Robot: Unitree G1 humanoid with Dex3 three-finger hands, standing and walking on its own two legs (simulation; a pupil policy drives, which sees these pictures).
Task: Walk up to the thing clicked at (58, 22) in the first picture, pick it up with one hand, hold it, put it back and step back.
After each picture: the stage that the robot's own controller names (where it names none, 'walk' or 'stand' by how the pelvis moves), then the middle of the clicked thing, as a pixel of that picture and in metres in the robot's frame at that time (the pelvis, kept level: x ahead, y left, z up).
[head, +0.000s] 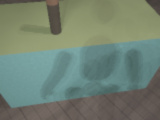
stand; (54, 14) +0.86 +0.18 -0.02
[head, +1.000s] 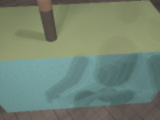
rise first; (48, 20) +0.78 +0.22 +0.00
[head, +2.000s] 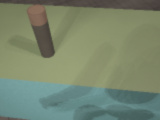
rise first; (42, 34) +0.58 +0.21 +0.01
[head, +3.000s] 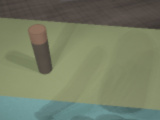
stand; (41, 51) +0.54 +0.19 -0.02
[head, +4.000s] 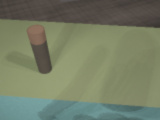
stand; (41, 51) +0.55 +0.20 -0.02
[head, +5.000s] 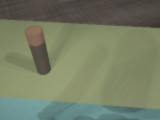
stand; (39, 52) +0.54 +0.21 -0.02
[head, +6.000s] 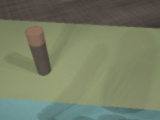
stand; (40, 53) +0.53 +0.21 -0.02
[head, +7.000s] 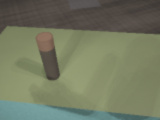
rise first; (49, 58) +0.53 +0.19 -0.02
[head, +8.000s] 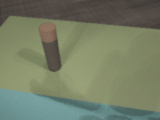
go down; (51, 49) +0.55 +0.19 -0.02
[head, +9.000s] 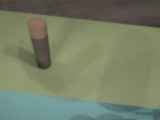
go down; (41, 46) +0.55 +0.17 -0.01
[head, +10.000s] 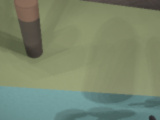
go down; (31, 31) +0.54 +0.17 +0.04
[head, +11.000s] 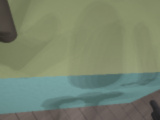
close in; out of the picture +0.56 +0.19 +0.07
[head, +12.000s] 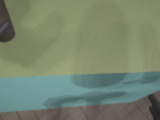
close; out of the picture +0.56 +0.19 +0.08
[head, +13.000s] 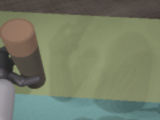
lift; (28, 61) +0.35 +0.16 +0.15
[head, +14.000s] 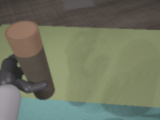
lift; (35, 67) +0.32 +0.14 +0.17
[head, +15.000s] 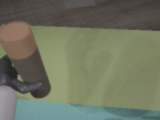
hold; (30, 67) +0.32 +0.16 +0.17
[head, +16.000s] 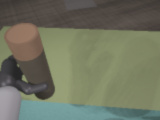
hold; (35, 68) +0.31 +0.14 +0.17
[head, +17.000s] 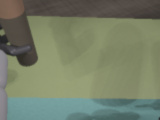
crouch; (18, 32) +0.44 +0.18 +0.17
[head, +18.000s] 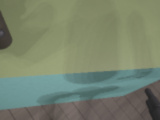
lower; out of the picture +0.52 +0.18 +0.06
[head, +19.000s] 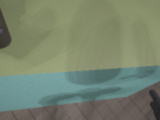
lower; out of the picture +0.53 +0.18 +0.08
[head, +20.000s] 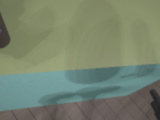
lower; out of the picture +0.53 +0.18 +0.08
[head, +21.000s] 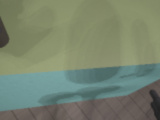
lower; out of the picture +0.53 +0.19 +0.08
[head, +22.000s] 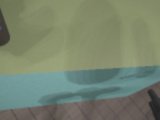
loosen; out of the picture +0.53 +0.19 +0.08
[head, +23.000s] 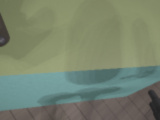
withdraw; out of the picture +0.53 +0.19 +0.08
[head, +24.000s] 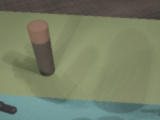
sink last; (43, 51) +0.49 +0.16 +0.03
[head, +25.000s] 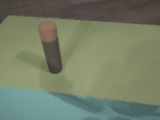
stand; (51, 50) +0.53 +0.17 +0.02
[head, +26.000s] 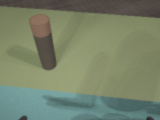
stand; (45, 45) +0.52 +0.17 +0.03
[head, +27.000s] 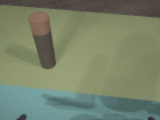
stand; (44, 44) +0.52 +0.17 +0.04
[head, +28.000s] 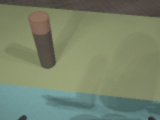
stand; (44, 43) +0.52 +0.17 +0.04
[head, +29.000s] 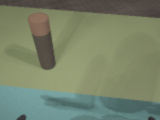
stand; (44, 44) +0.52 +0.17 +0.04
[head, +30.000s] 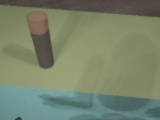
stand; (42, 43) +0.52 +0.17 +0.04
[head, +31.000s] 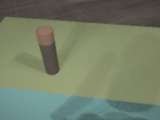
stand; (49, 52) +0.54 +0.17 -0.02
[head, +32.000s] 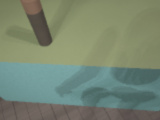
walk; (38, 23) +0.61 +0.23 +0.00
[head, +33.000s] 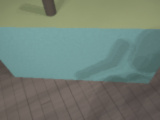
walk; out of the picture +0.91 +0.23 -0.01
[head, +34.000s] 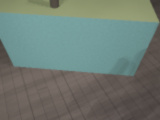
stand; out of the picture +1.15 +0.23 +0.00
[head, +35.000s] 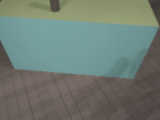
stand; out of the picture +1.14 +0.23 -0.02
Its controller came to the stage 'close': yes
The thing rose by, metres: 0.23
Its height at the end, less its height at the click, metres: +0.00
